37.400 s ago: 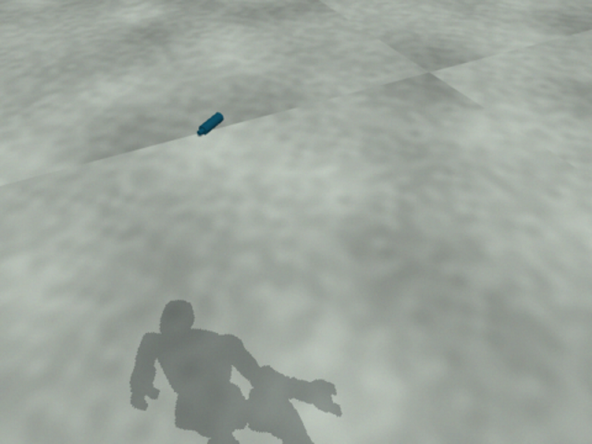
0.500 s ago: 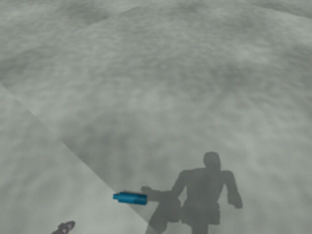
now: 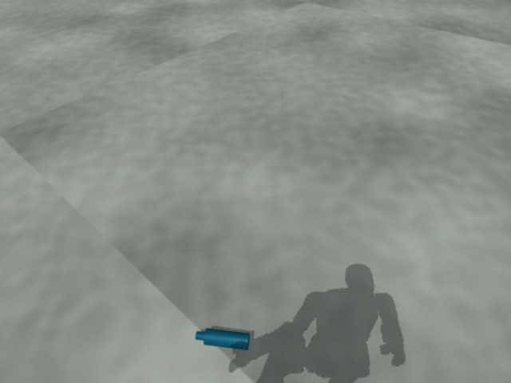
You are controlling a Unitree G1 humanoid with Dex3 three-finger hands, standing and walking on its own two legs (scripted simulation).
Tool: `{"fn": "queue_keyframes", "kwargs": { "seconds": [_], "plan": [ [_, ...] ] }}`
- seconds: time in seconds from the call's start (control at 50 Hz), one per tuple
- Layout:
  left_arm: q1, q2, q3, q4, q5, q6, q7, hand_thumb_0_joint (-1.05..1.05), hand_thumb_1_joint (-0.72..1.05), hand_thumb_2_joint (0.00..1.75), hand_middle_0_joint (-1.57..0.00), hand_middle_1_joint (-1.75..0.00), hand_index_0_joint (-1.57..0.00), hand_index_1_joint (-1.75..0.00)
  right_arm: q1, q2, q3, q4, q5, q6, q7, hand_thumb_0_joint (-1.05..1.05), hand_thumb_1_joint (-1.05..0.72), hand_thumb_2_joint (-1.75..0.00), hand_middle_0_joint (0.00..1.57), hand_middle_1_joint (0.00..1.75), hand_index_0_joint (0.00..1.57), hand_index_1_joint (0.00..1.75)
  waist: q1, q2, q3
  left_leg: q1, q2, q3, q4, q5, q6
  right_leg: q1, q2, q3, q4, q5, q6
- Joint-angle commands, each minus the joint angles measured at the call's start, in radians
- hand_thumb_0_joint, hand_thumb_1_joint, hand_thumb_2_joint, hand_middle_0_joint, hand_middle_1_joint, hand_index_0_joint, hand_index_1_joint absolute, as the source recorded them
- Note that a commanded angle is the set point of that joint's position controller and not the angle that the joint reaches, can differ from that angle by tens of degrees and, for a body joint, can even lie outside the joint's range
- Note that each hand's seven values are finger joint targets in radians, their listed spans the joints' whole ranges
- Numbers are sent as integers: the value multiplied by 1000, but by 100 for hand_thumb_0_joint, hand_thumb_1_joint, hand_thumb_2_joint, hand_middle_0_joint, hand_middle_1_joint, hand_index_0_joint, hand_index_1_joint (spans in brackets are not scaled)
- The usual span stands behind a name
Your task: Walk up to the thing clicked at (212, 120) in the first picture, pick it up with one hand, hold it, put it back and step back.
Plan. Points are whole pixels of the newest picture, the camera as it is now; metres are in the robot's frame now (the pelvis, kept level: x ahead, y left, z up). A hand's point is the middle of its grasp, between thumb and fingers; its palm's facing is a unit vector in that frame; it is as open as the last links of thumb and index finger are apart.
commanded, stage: stand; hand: left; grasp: from above
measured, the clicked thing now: (222, 338) +0.44 +0.18 -0.75
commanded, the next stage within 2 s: step back in 1.72 s
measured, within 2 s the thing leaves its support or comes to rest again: neither
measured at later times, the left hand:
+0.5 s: hand out of the picture +0.06 +0.23 -0.16, palm faces +0.01 -0.94 -0.33, open 7.4 cm
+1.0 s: hand out of the picture +0.09 +0.23 -0.15, palm faces +0.01 -0.94 -0.34, open 7.4 cm
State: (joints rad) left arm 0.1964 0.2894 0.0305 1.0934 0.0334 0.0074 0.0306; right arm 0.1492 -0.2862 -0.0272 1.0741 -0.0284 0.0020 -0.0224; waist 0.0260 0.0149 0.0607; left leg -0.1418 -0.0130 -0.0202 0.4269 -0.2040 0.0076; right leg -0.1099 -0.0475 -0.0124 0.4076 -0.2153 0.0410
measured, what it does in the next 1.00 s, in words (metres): stands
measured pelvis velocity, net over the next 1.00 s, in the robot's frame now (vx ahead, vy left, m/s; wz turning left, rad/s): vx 0.02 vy -0.01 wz -0.01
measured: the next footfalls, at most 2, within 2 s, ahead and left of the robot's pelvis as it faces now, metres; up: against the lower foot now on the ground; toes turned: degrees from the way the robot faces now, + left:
none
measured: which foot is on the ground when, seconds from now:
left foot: down 0.00-1.00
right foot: down 0.00-1.00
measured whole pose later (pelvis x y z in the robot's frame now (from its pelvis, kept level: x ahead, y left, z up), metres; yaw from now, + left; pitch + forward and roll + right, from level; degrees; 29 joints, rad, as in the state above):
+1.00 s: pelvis +0.02 -0.01 +0.01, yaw +0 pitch -3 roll +0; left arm 0.10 0.32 0.03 1.15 0.02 0.00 0.01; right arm 0.10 -0.33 -0.01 1.14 -0.02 0.00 -0.02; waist 0.01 0.01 0.06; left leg -0.10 0.01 -0.02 0.34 -0.18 -0.01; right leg -0.08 -0.03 -0.01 0.33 -0.19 0.03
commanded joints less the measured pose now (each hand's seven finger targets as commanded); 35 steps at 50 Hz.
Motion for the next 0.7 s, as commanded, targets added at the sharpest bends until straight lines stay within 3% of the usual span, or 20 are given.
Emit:
{"fn": "queue_keyframes", "kwargs": {
  "seconds": [0.0,0.14,0.26,0.4,0.54,0.68],
  "plan": [
    [-29,189,40,-28,1,-22,9,0,90,90,-20,-30,-20,-30,-48,-196,-42,-45,4,-22,-6,0,-90,-90,20,30,20,30,-8,-17,11,-40,103,-124,-145,-51,18,-28,-55,58,-97,-7,-40],
    [-53,204,38,-13,-3,-25,4,0,90,90,-20,-30,-20,-30,-52,-208,-39,-24,4,-20,-2,0,-90,-90,20,30,20,30,-15,-3,-1,-45,107,-115,-146,-66,19,-21,-64,72,-125,-18,-43],
    [-62,209,36,-1,-5,-30,2,0,90,90,-20,-30,-20,-30,-58,-215,-33,-12,7,-21,0,0,-90,-90,20,30,20,30,-14,-19,-14,-14,108,-110,-133,-10,18,-18,-70,77,-136,-11,-43],
    [-81,214,37,3,-12,-32,1,0,90,90,-20,-30,-20,-30,-52,-220,-25,2,8,-24,-2,0,-90,-90,20,30,20,30,-18,-7,-50,8,116,-94,-121,109,19,22,-79,78,-134,107,-45],
    [-94,213,36,11,-11,-26,-4,0,90,90,-20,-30,-20,-30,-53,-226,-20,6,9,-24,-2,0,-90,-90,20,30,20,30,-20,-4,-19,-18,120,-99,-148,48,12,14,-72,72,-135,54,-49],
    [-104,219,37,9,-16,-29,-5,0,90,90,-20,-30,-20,-30,-64,-232,-19,10,11,-30,-3,0,-90,-90,20,30,20,30,-17,-9,-68,38,129,-90,-128,181,14,36,-77,72,-129,149,-48]
  ]
}}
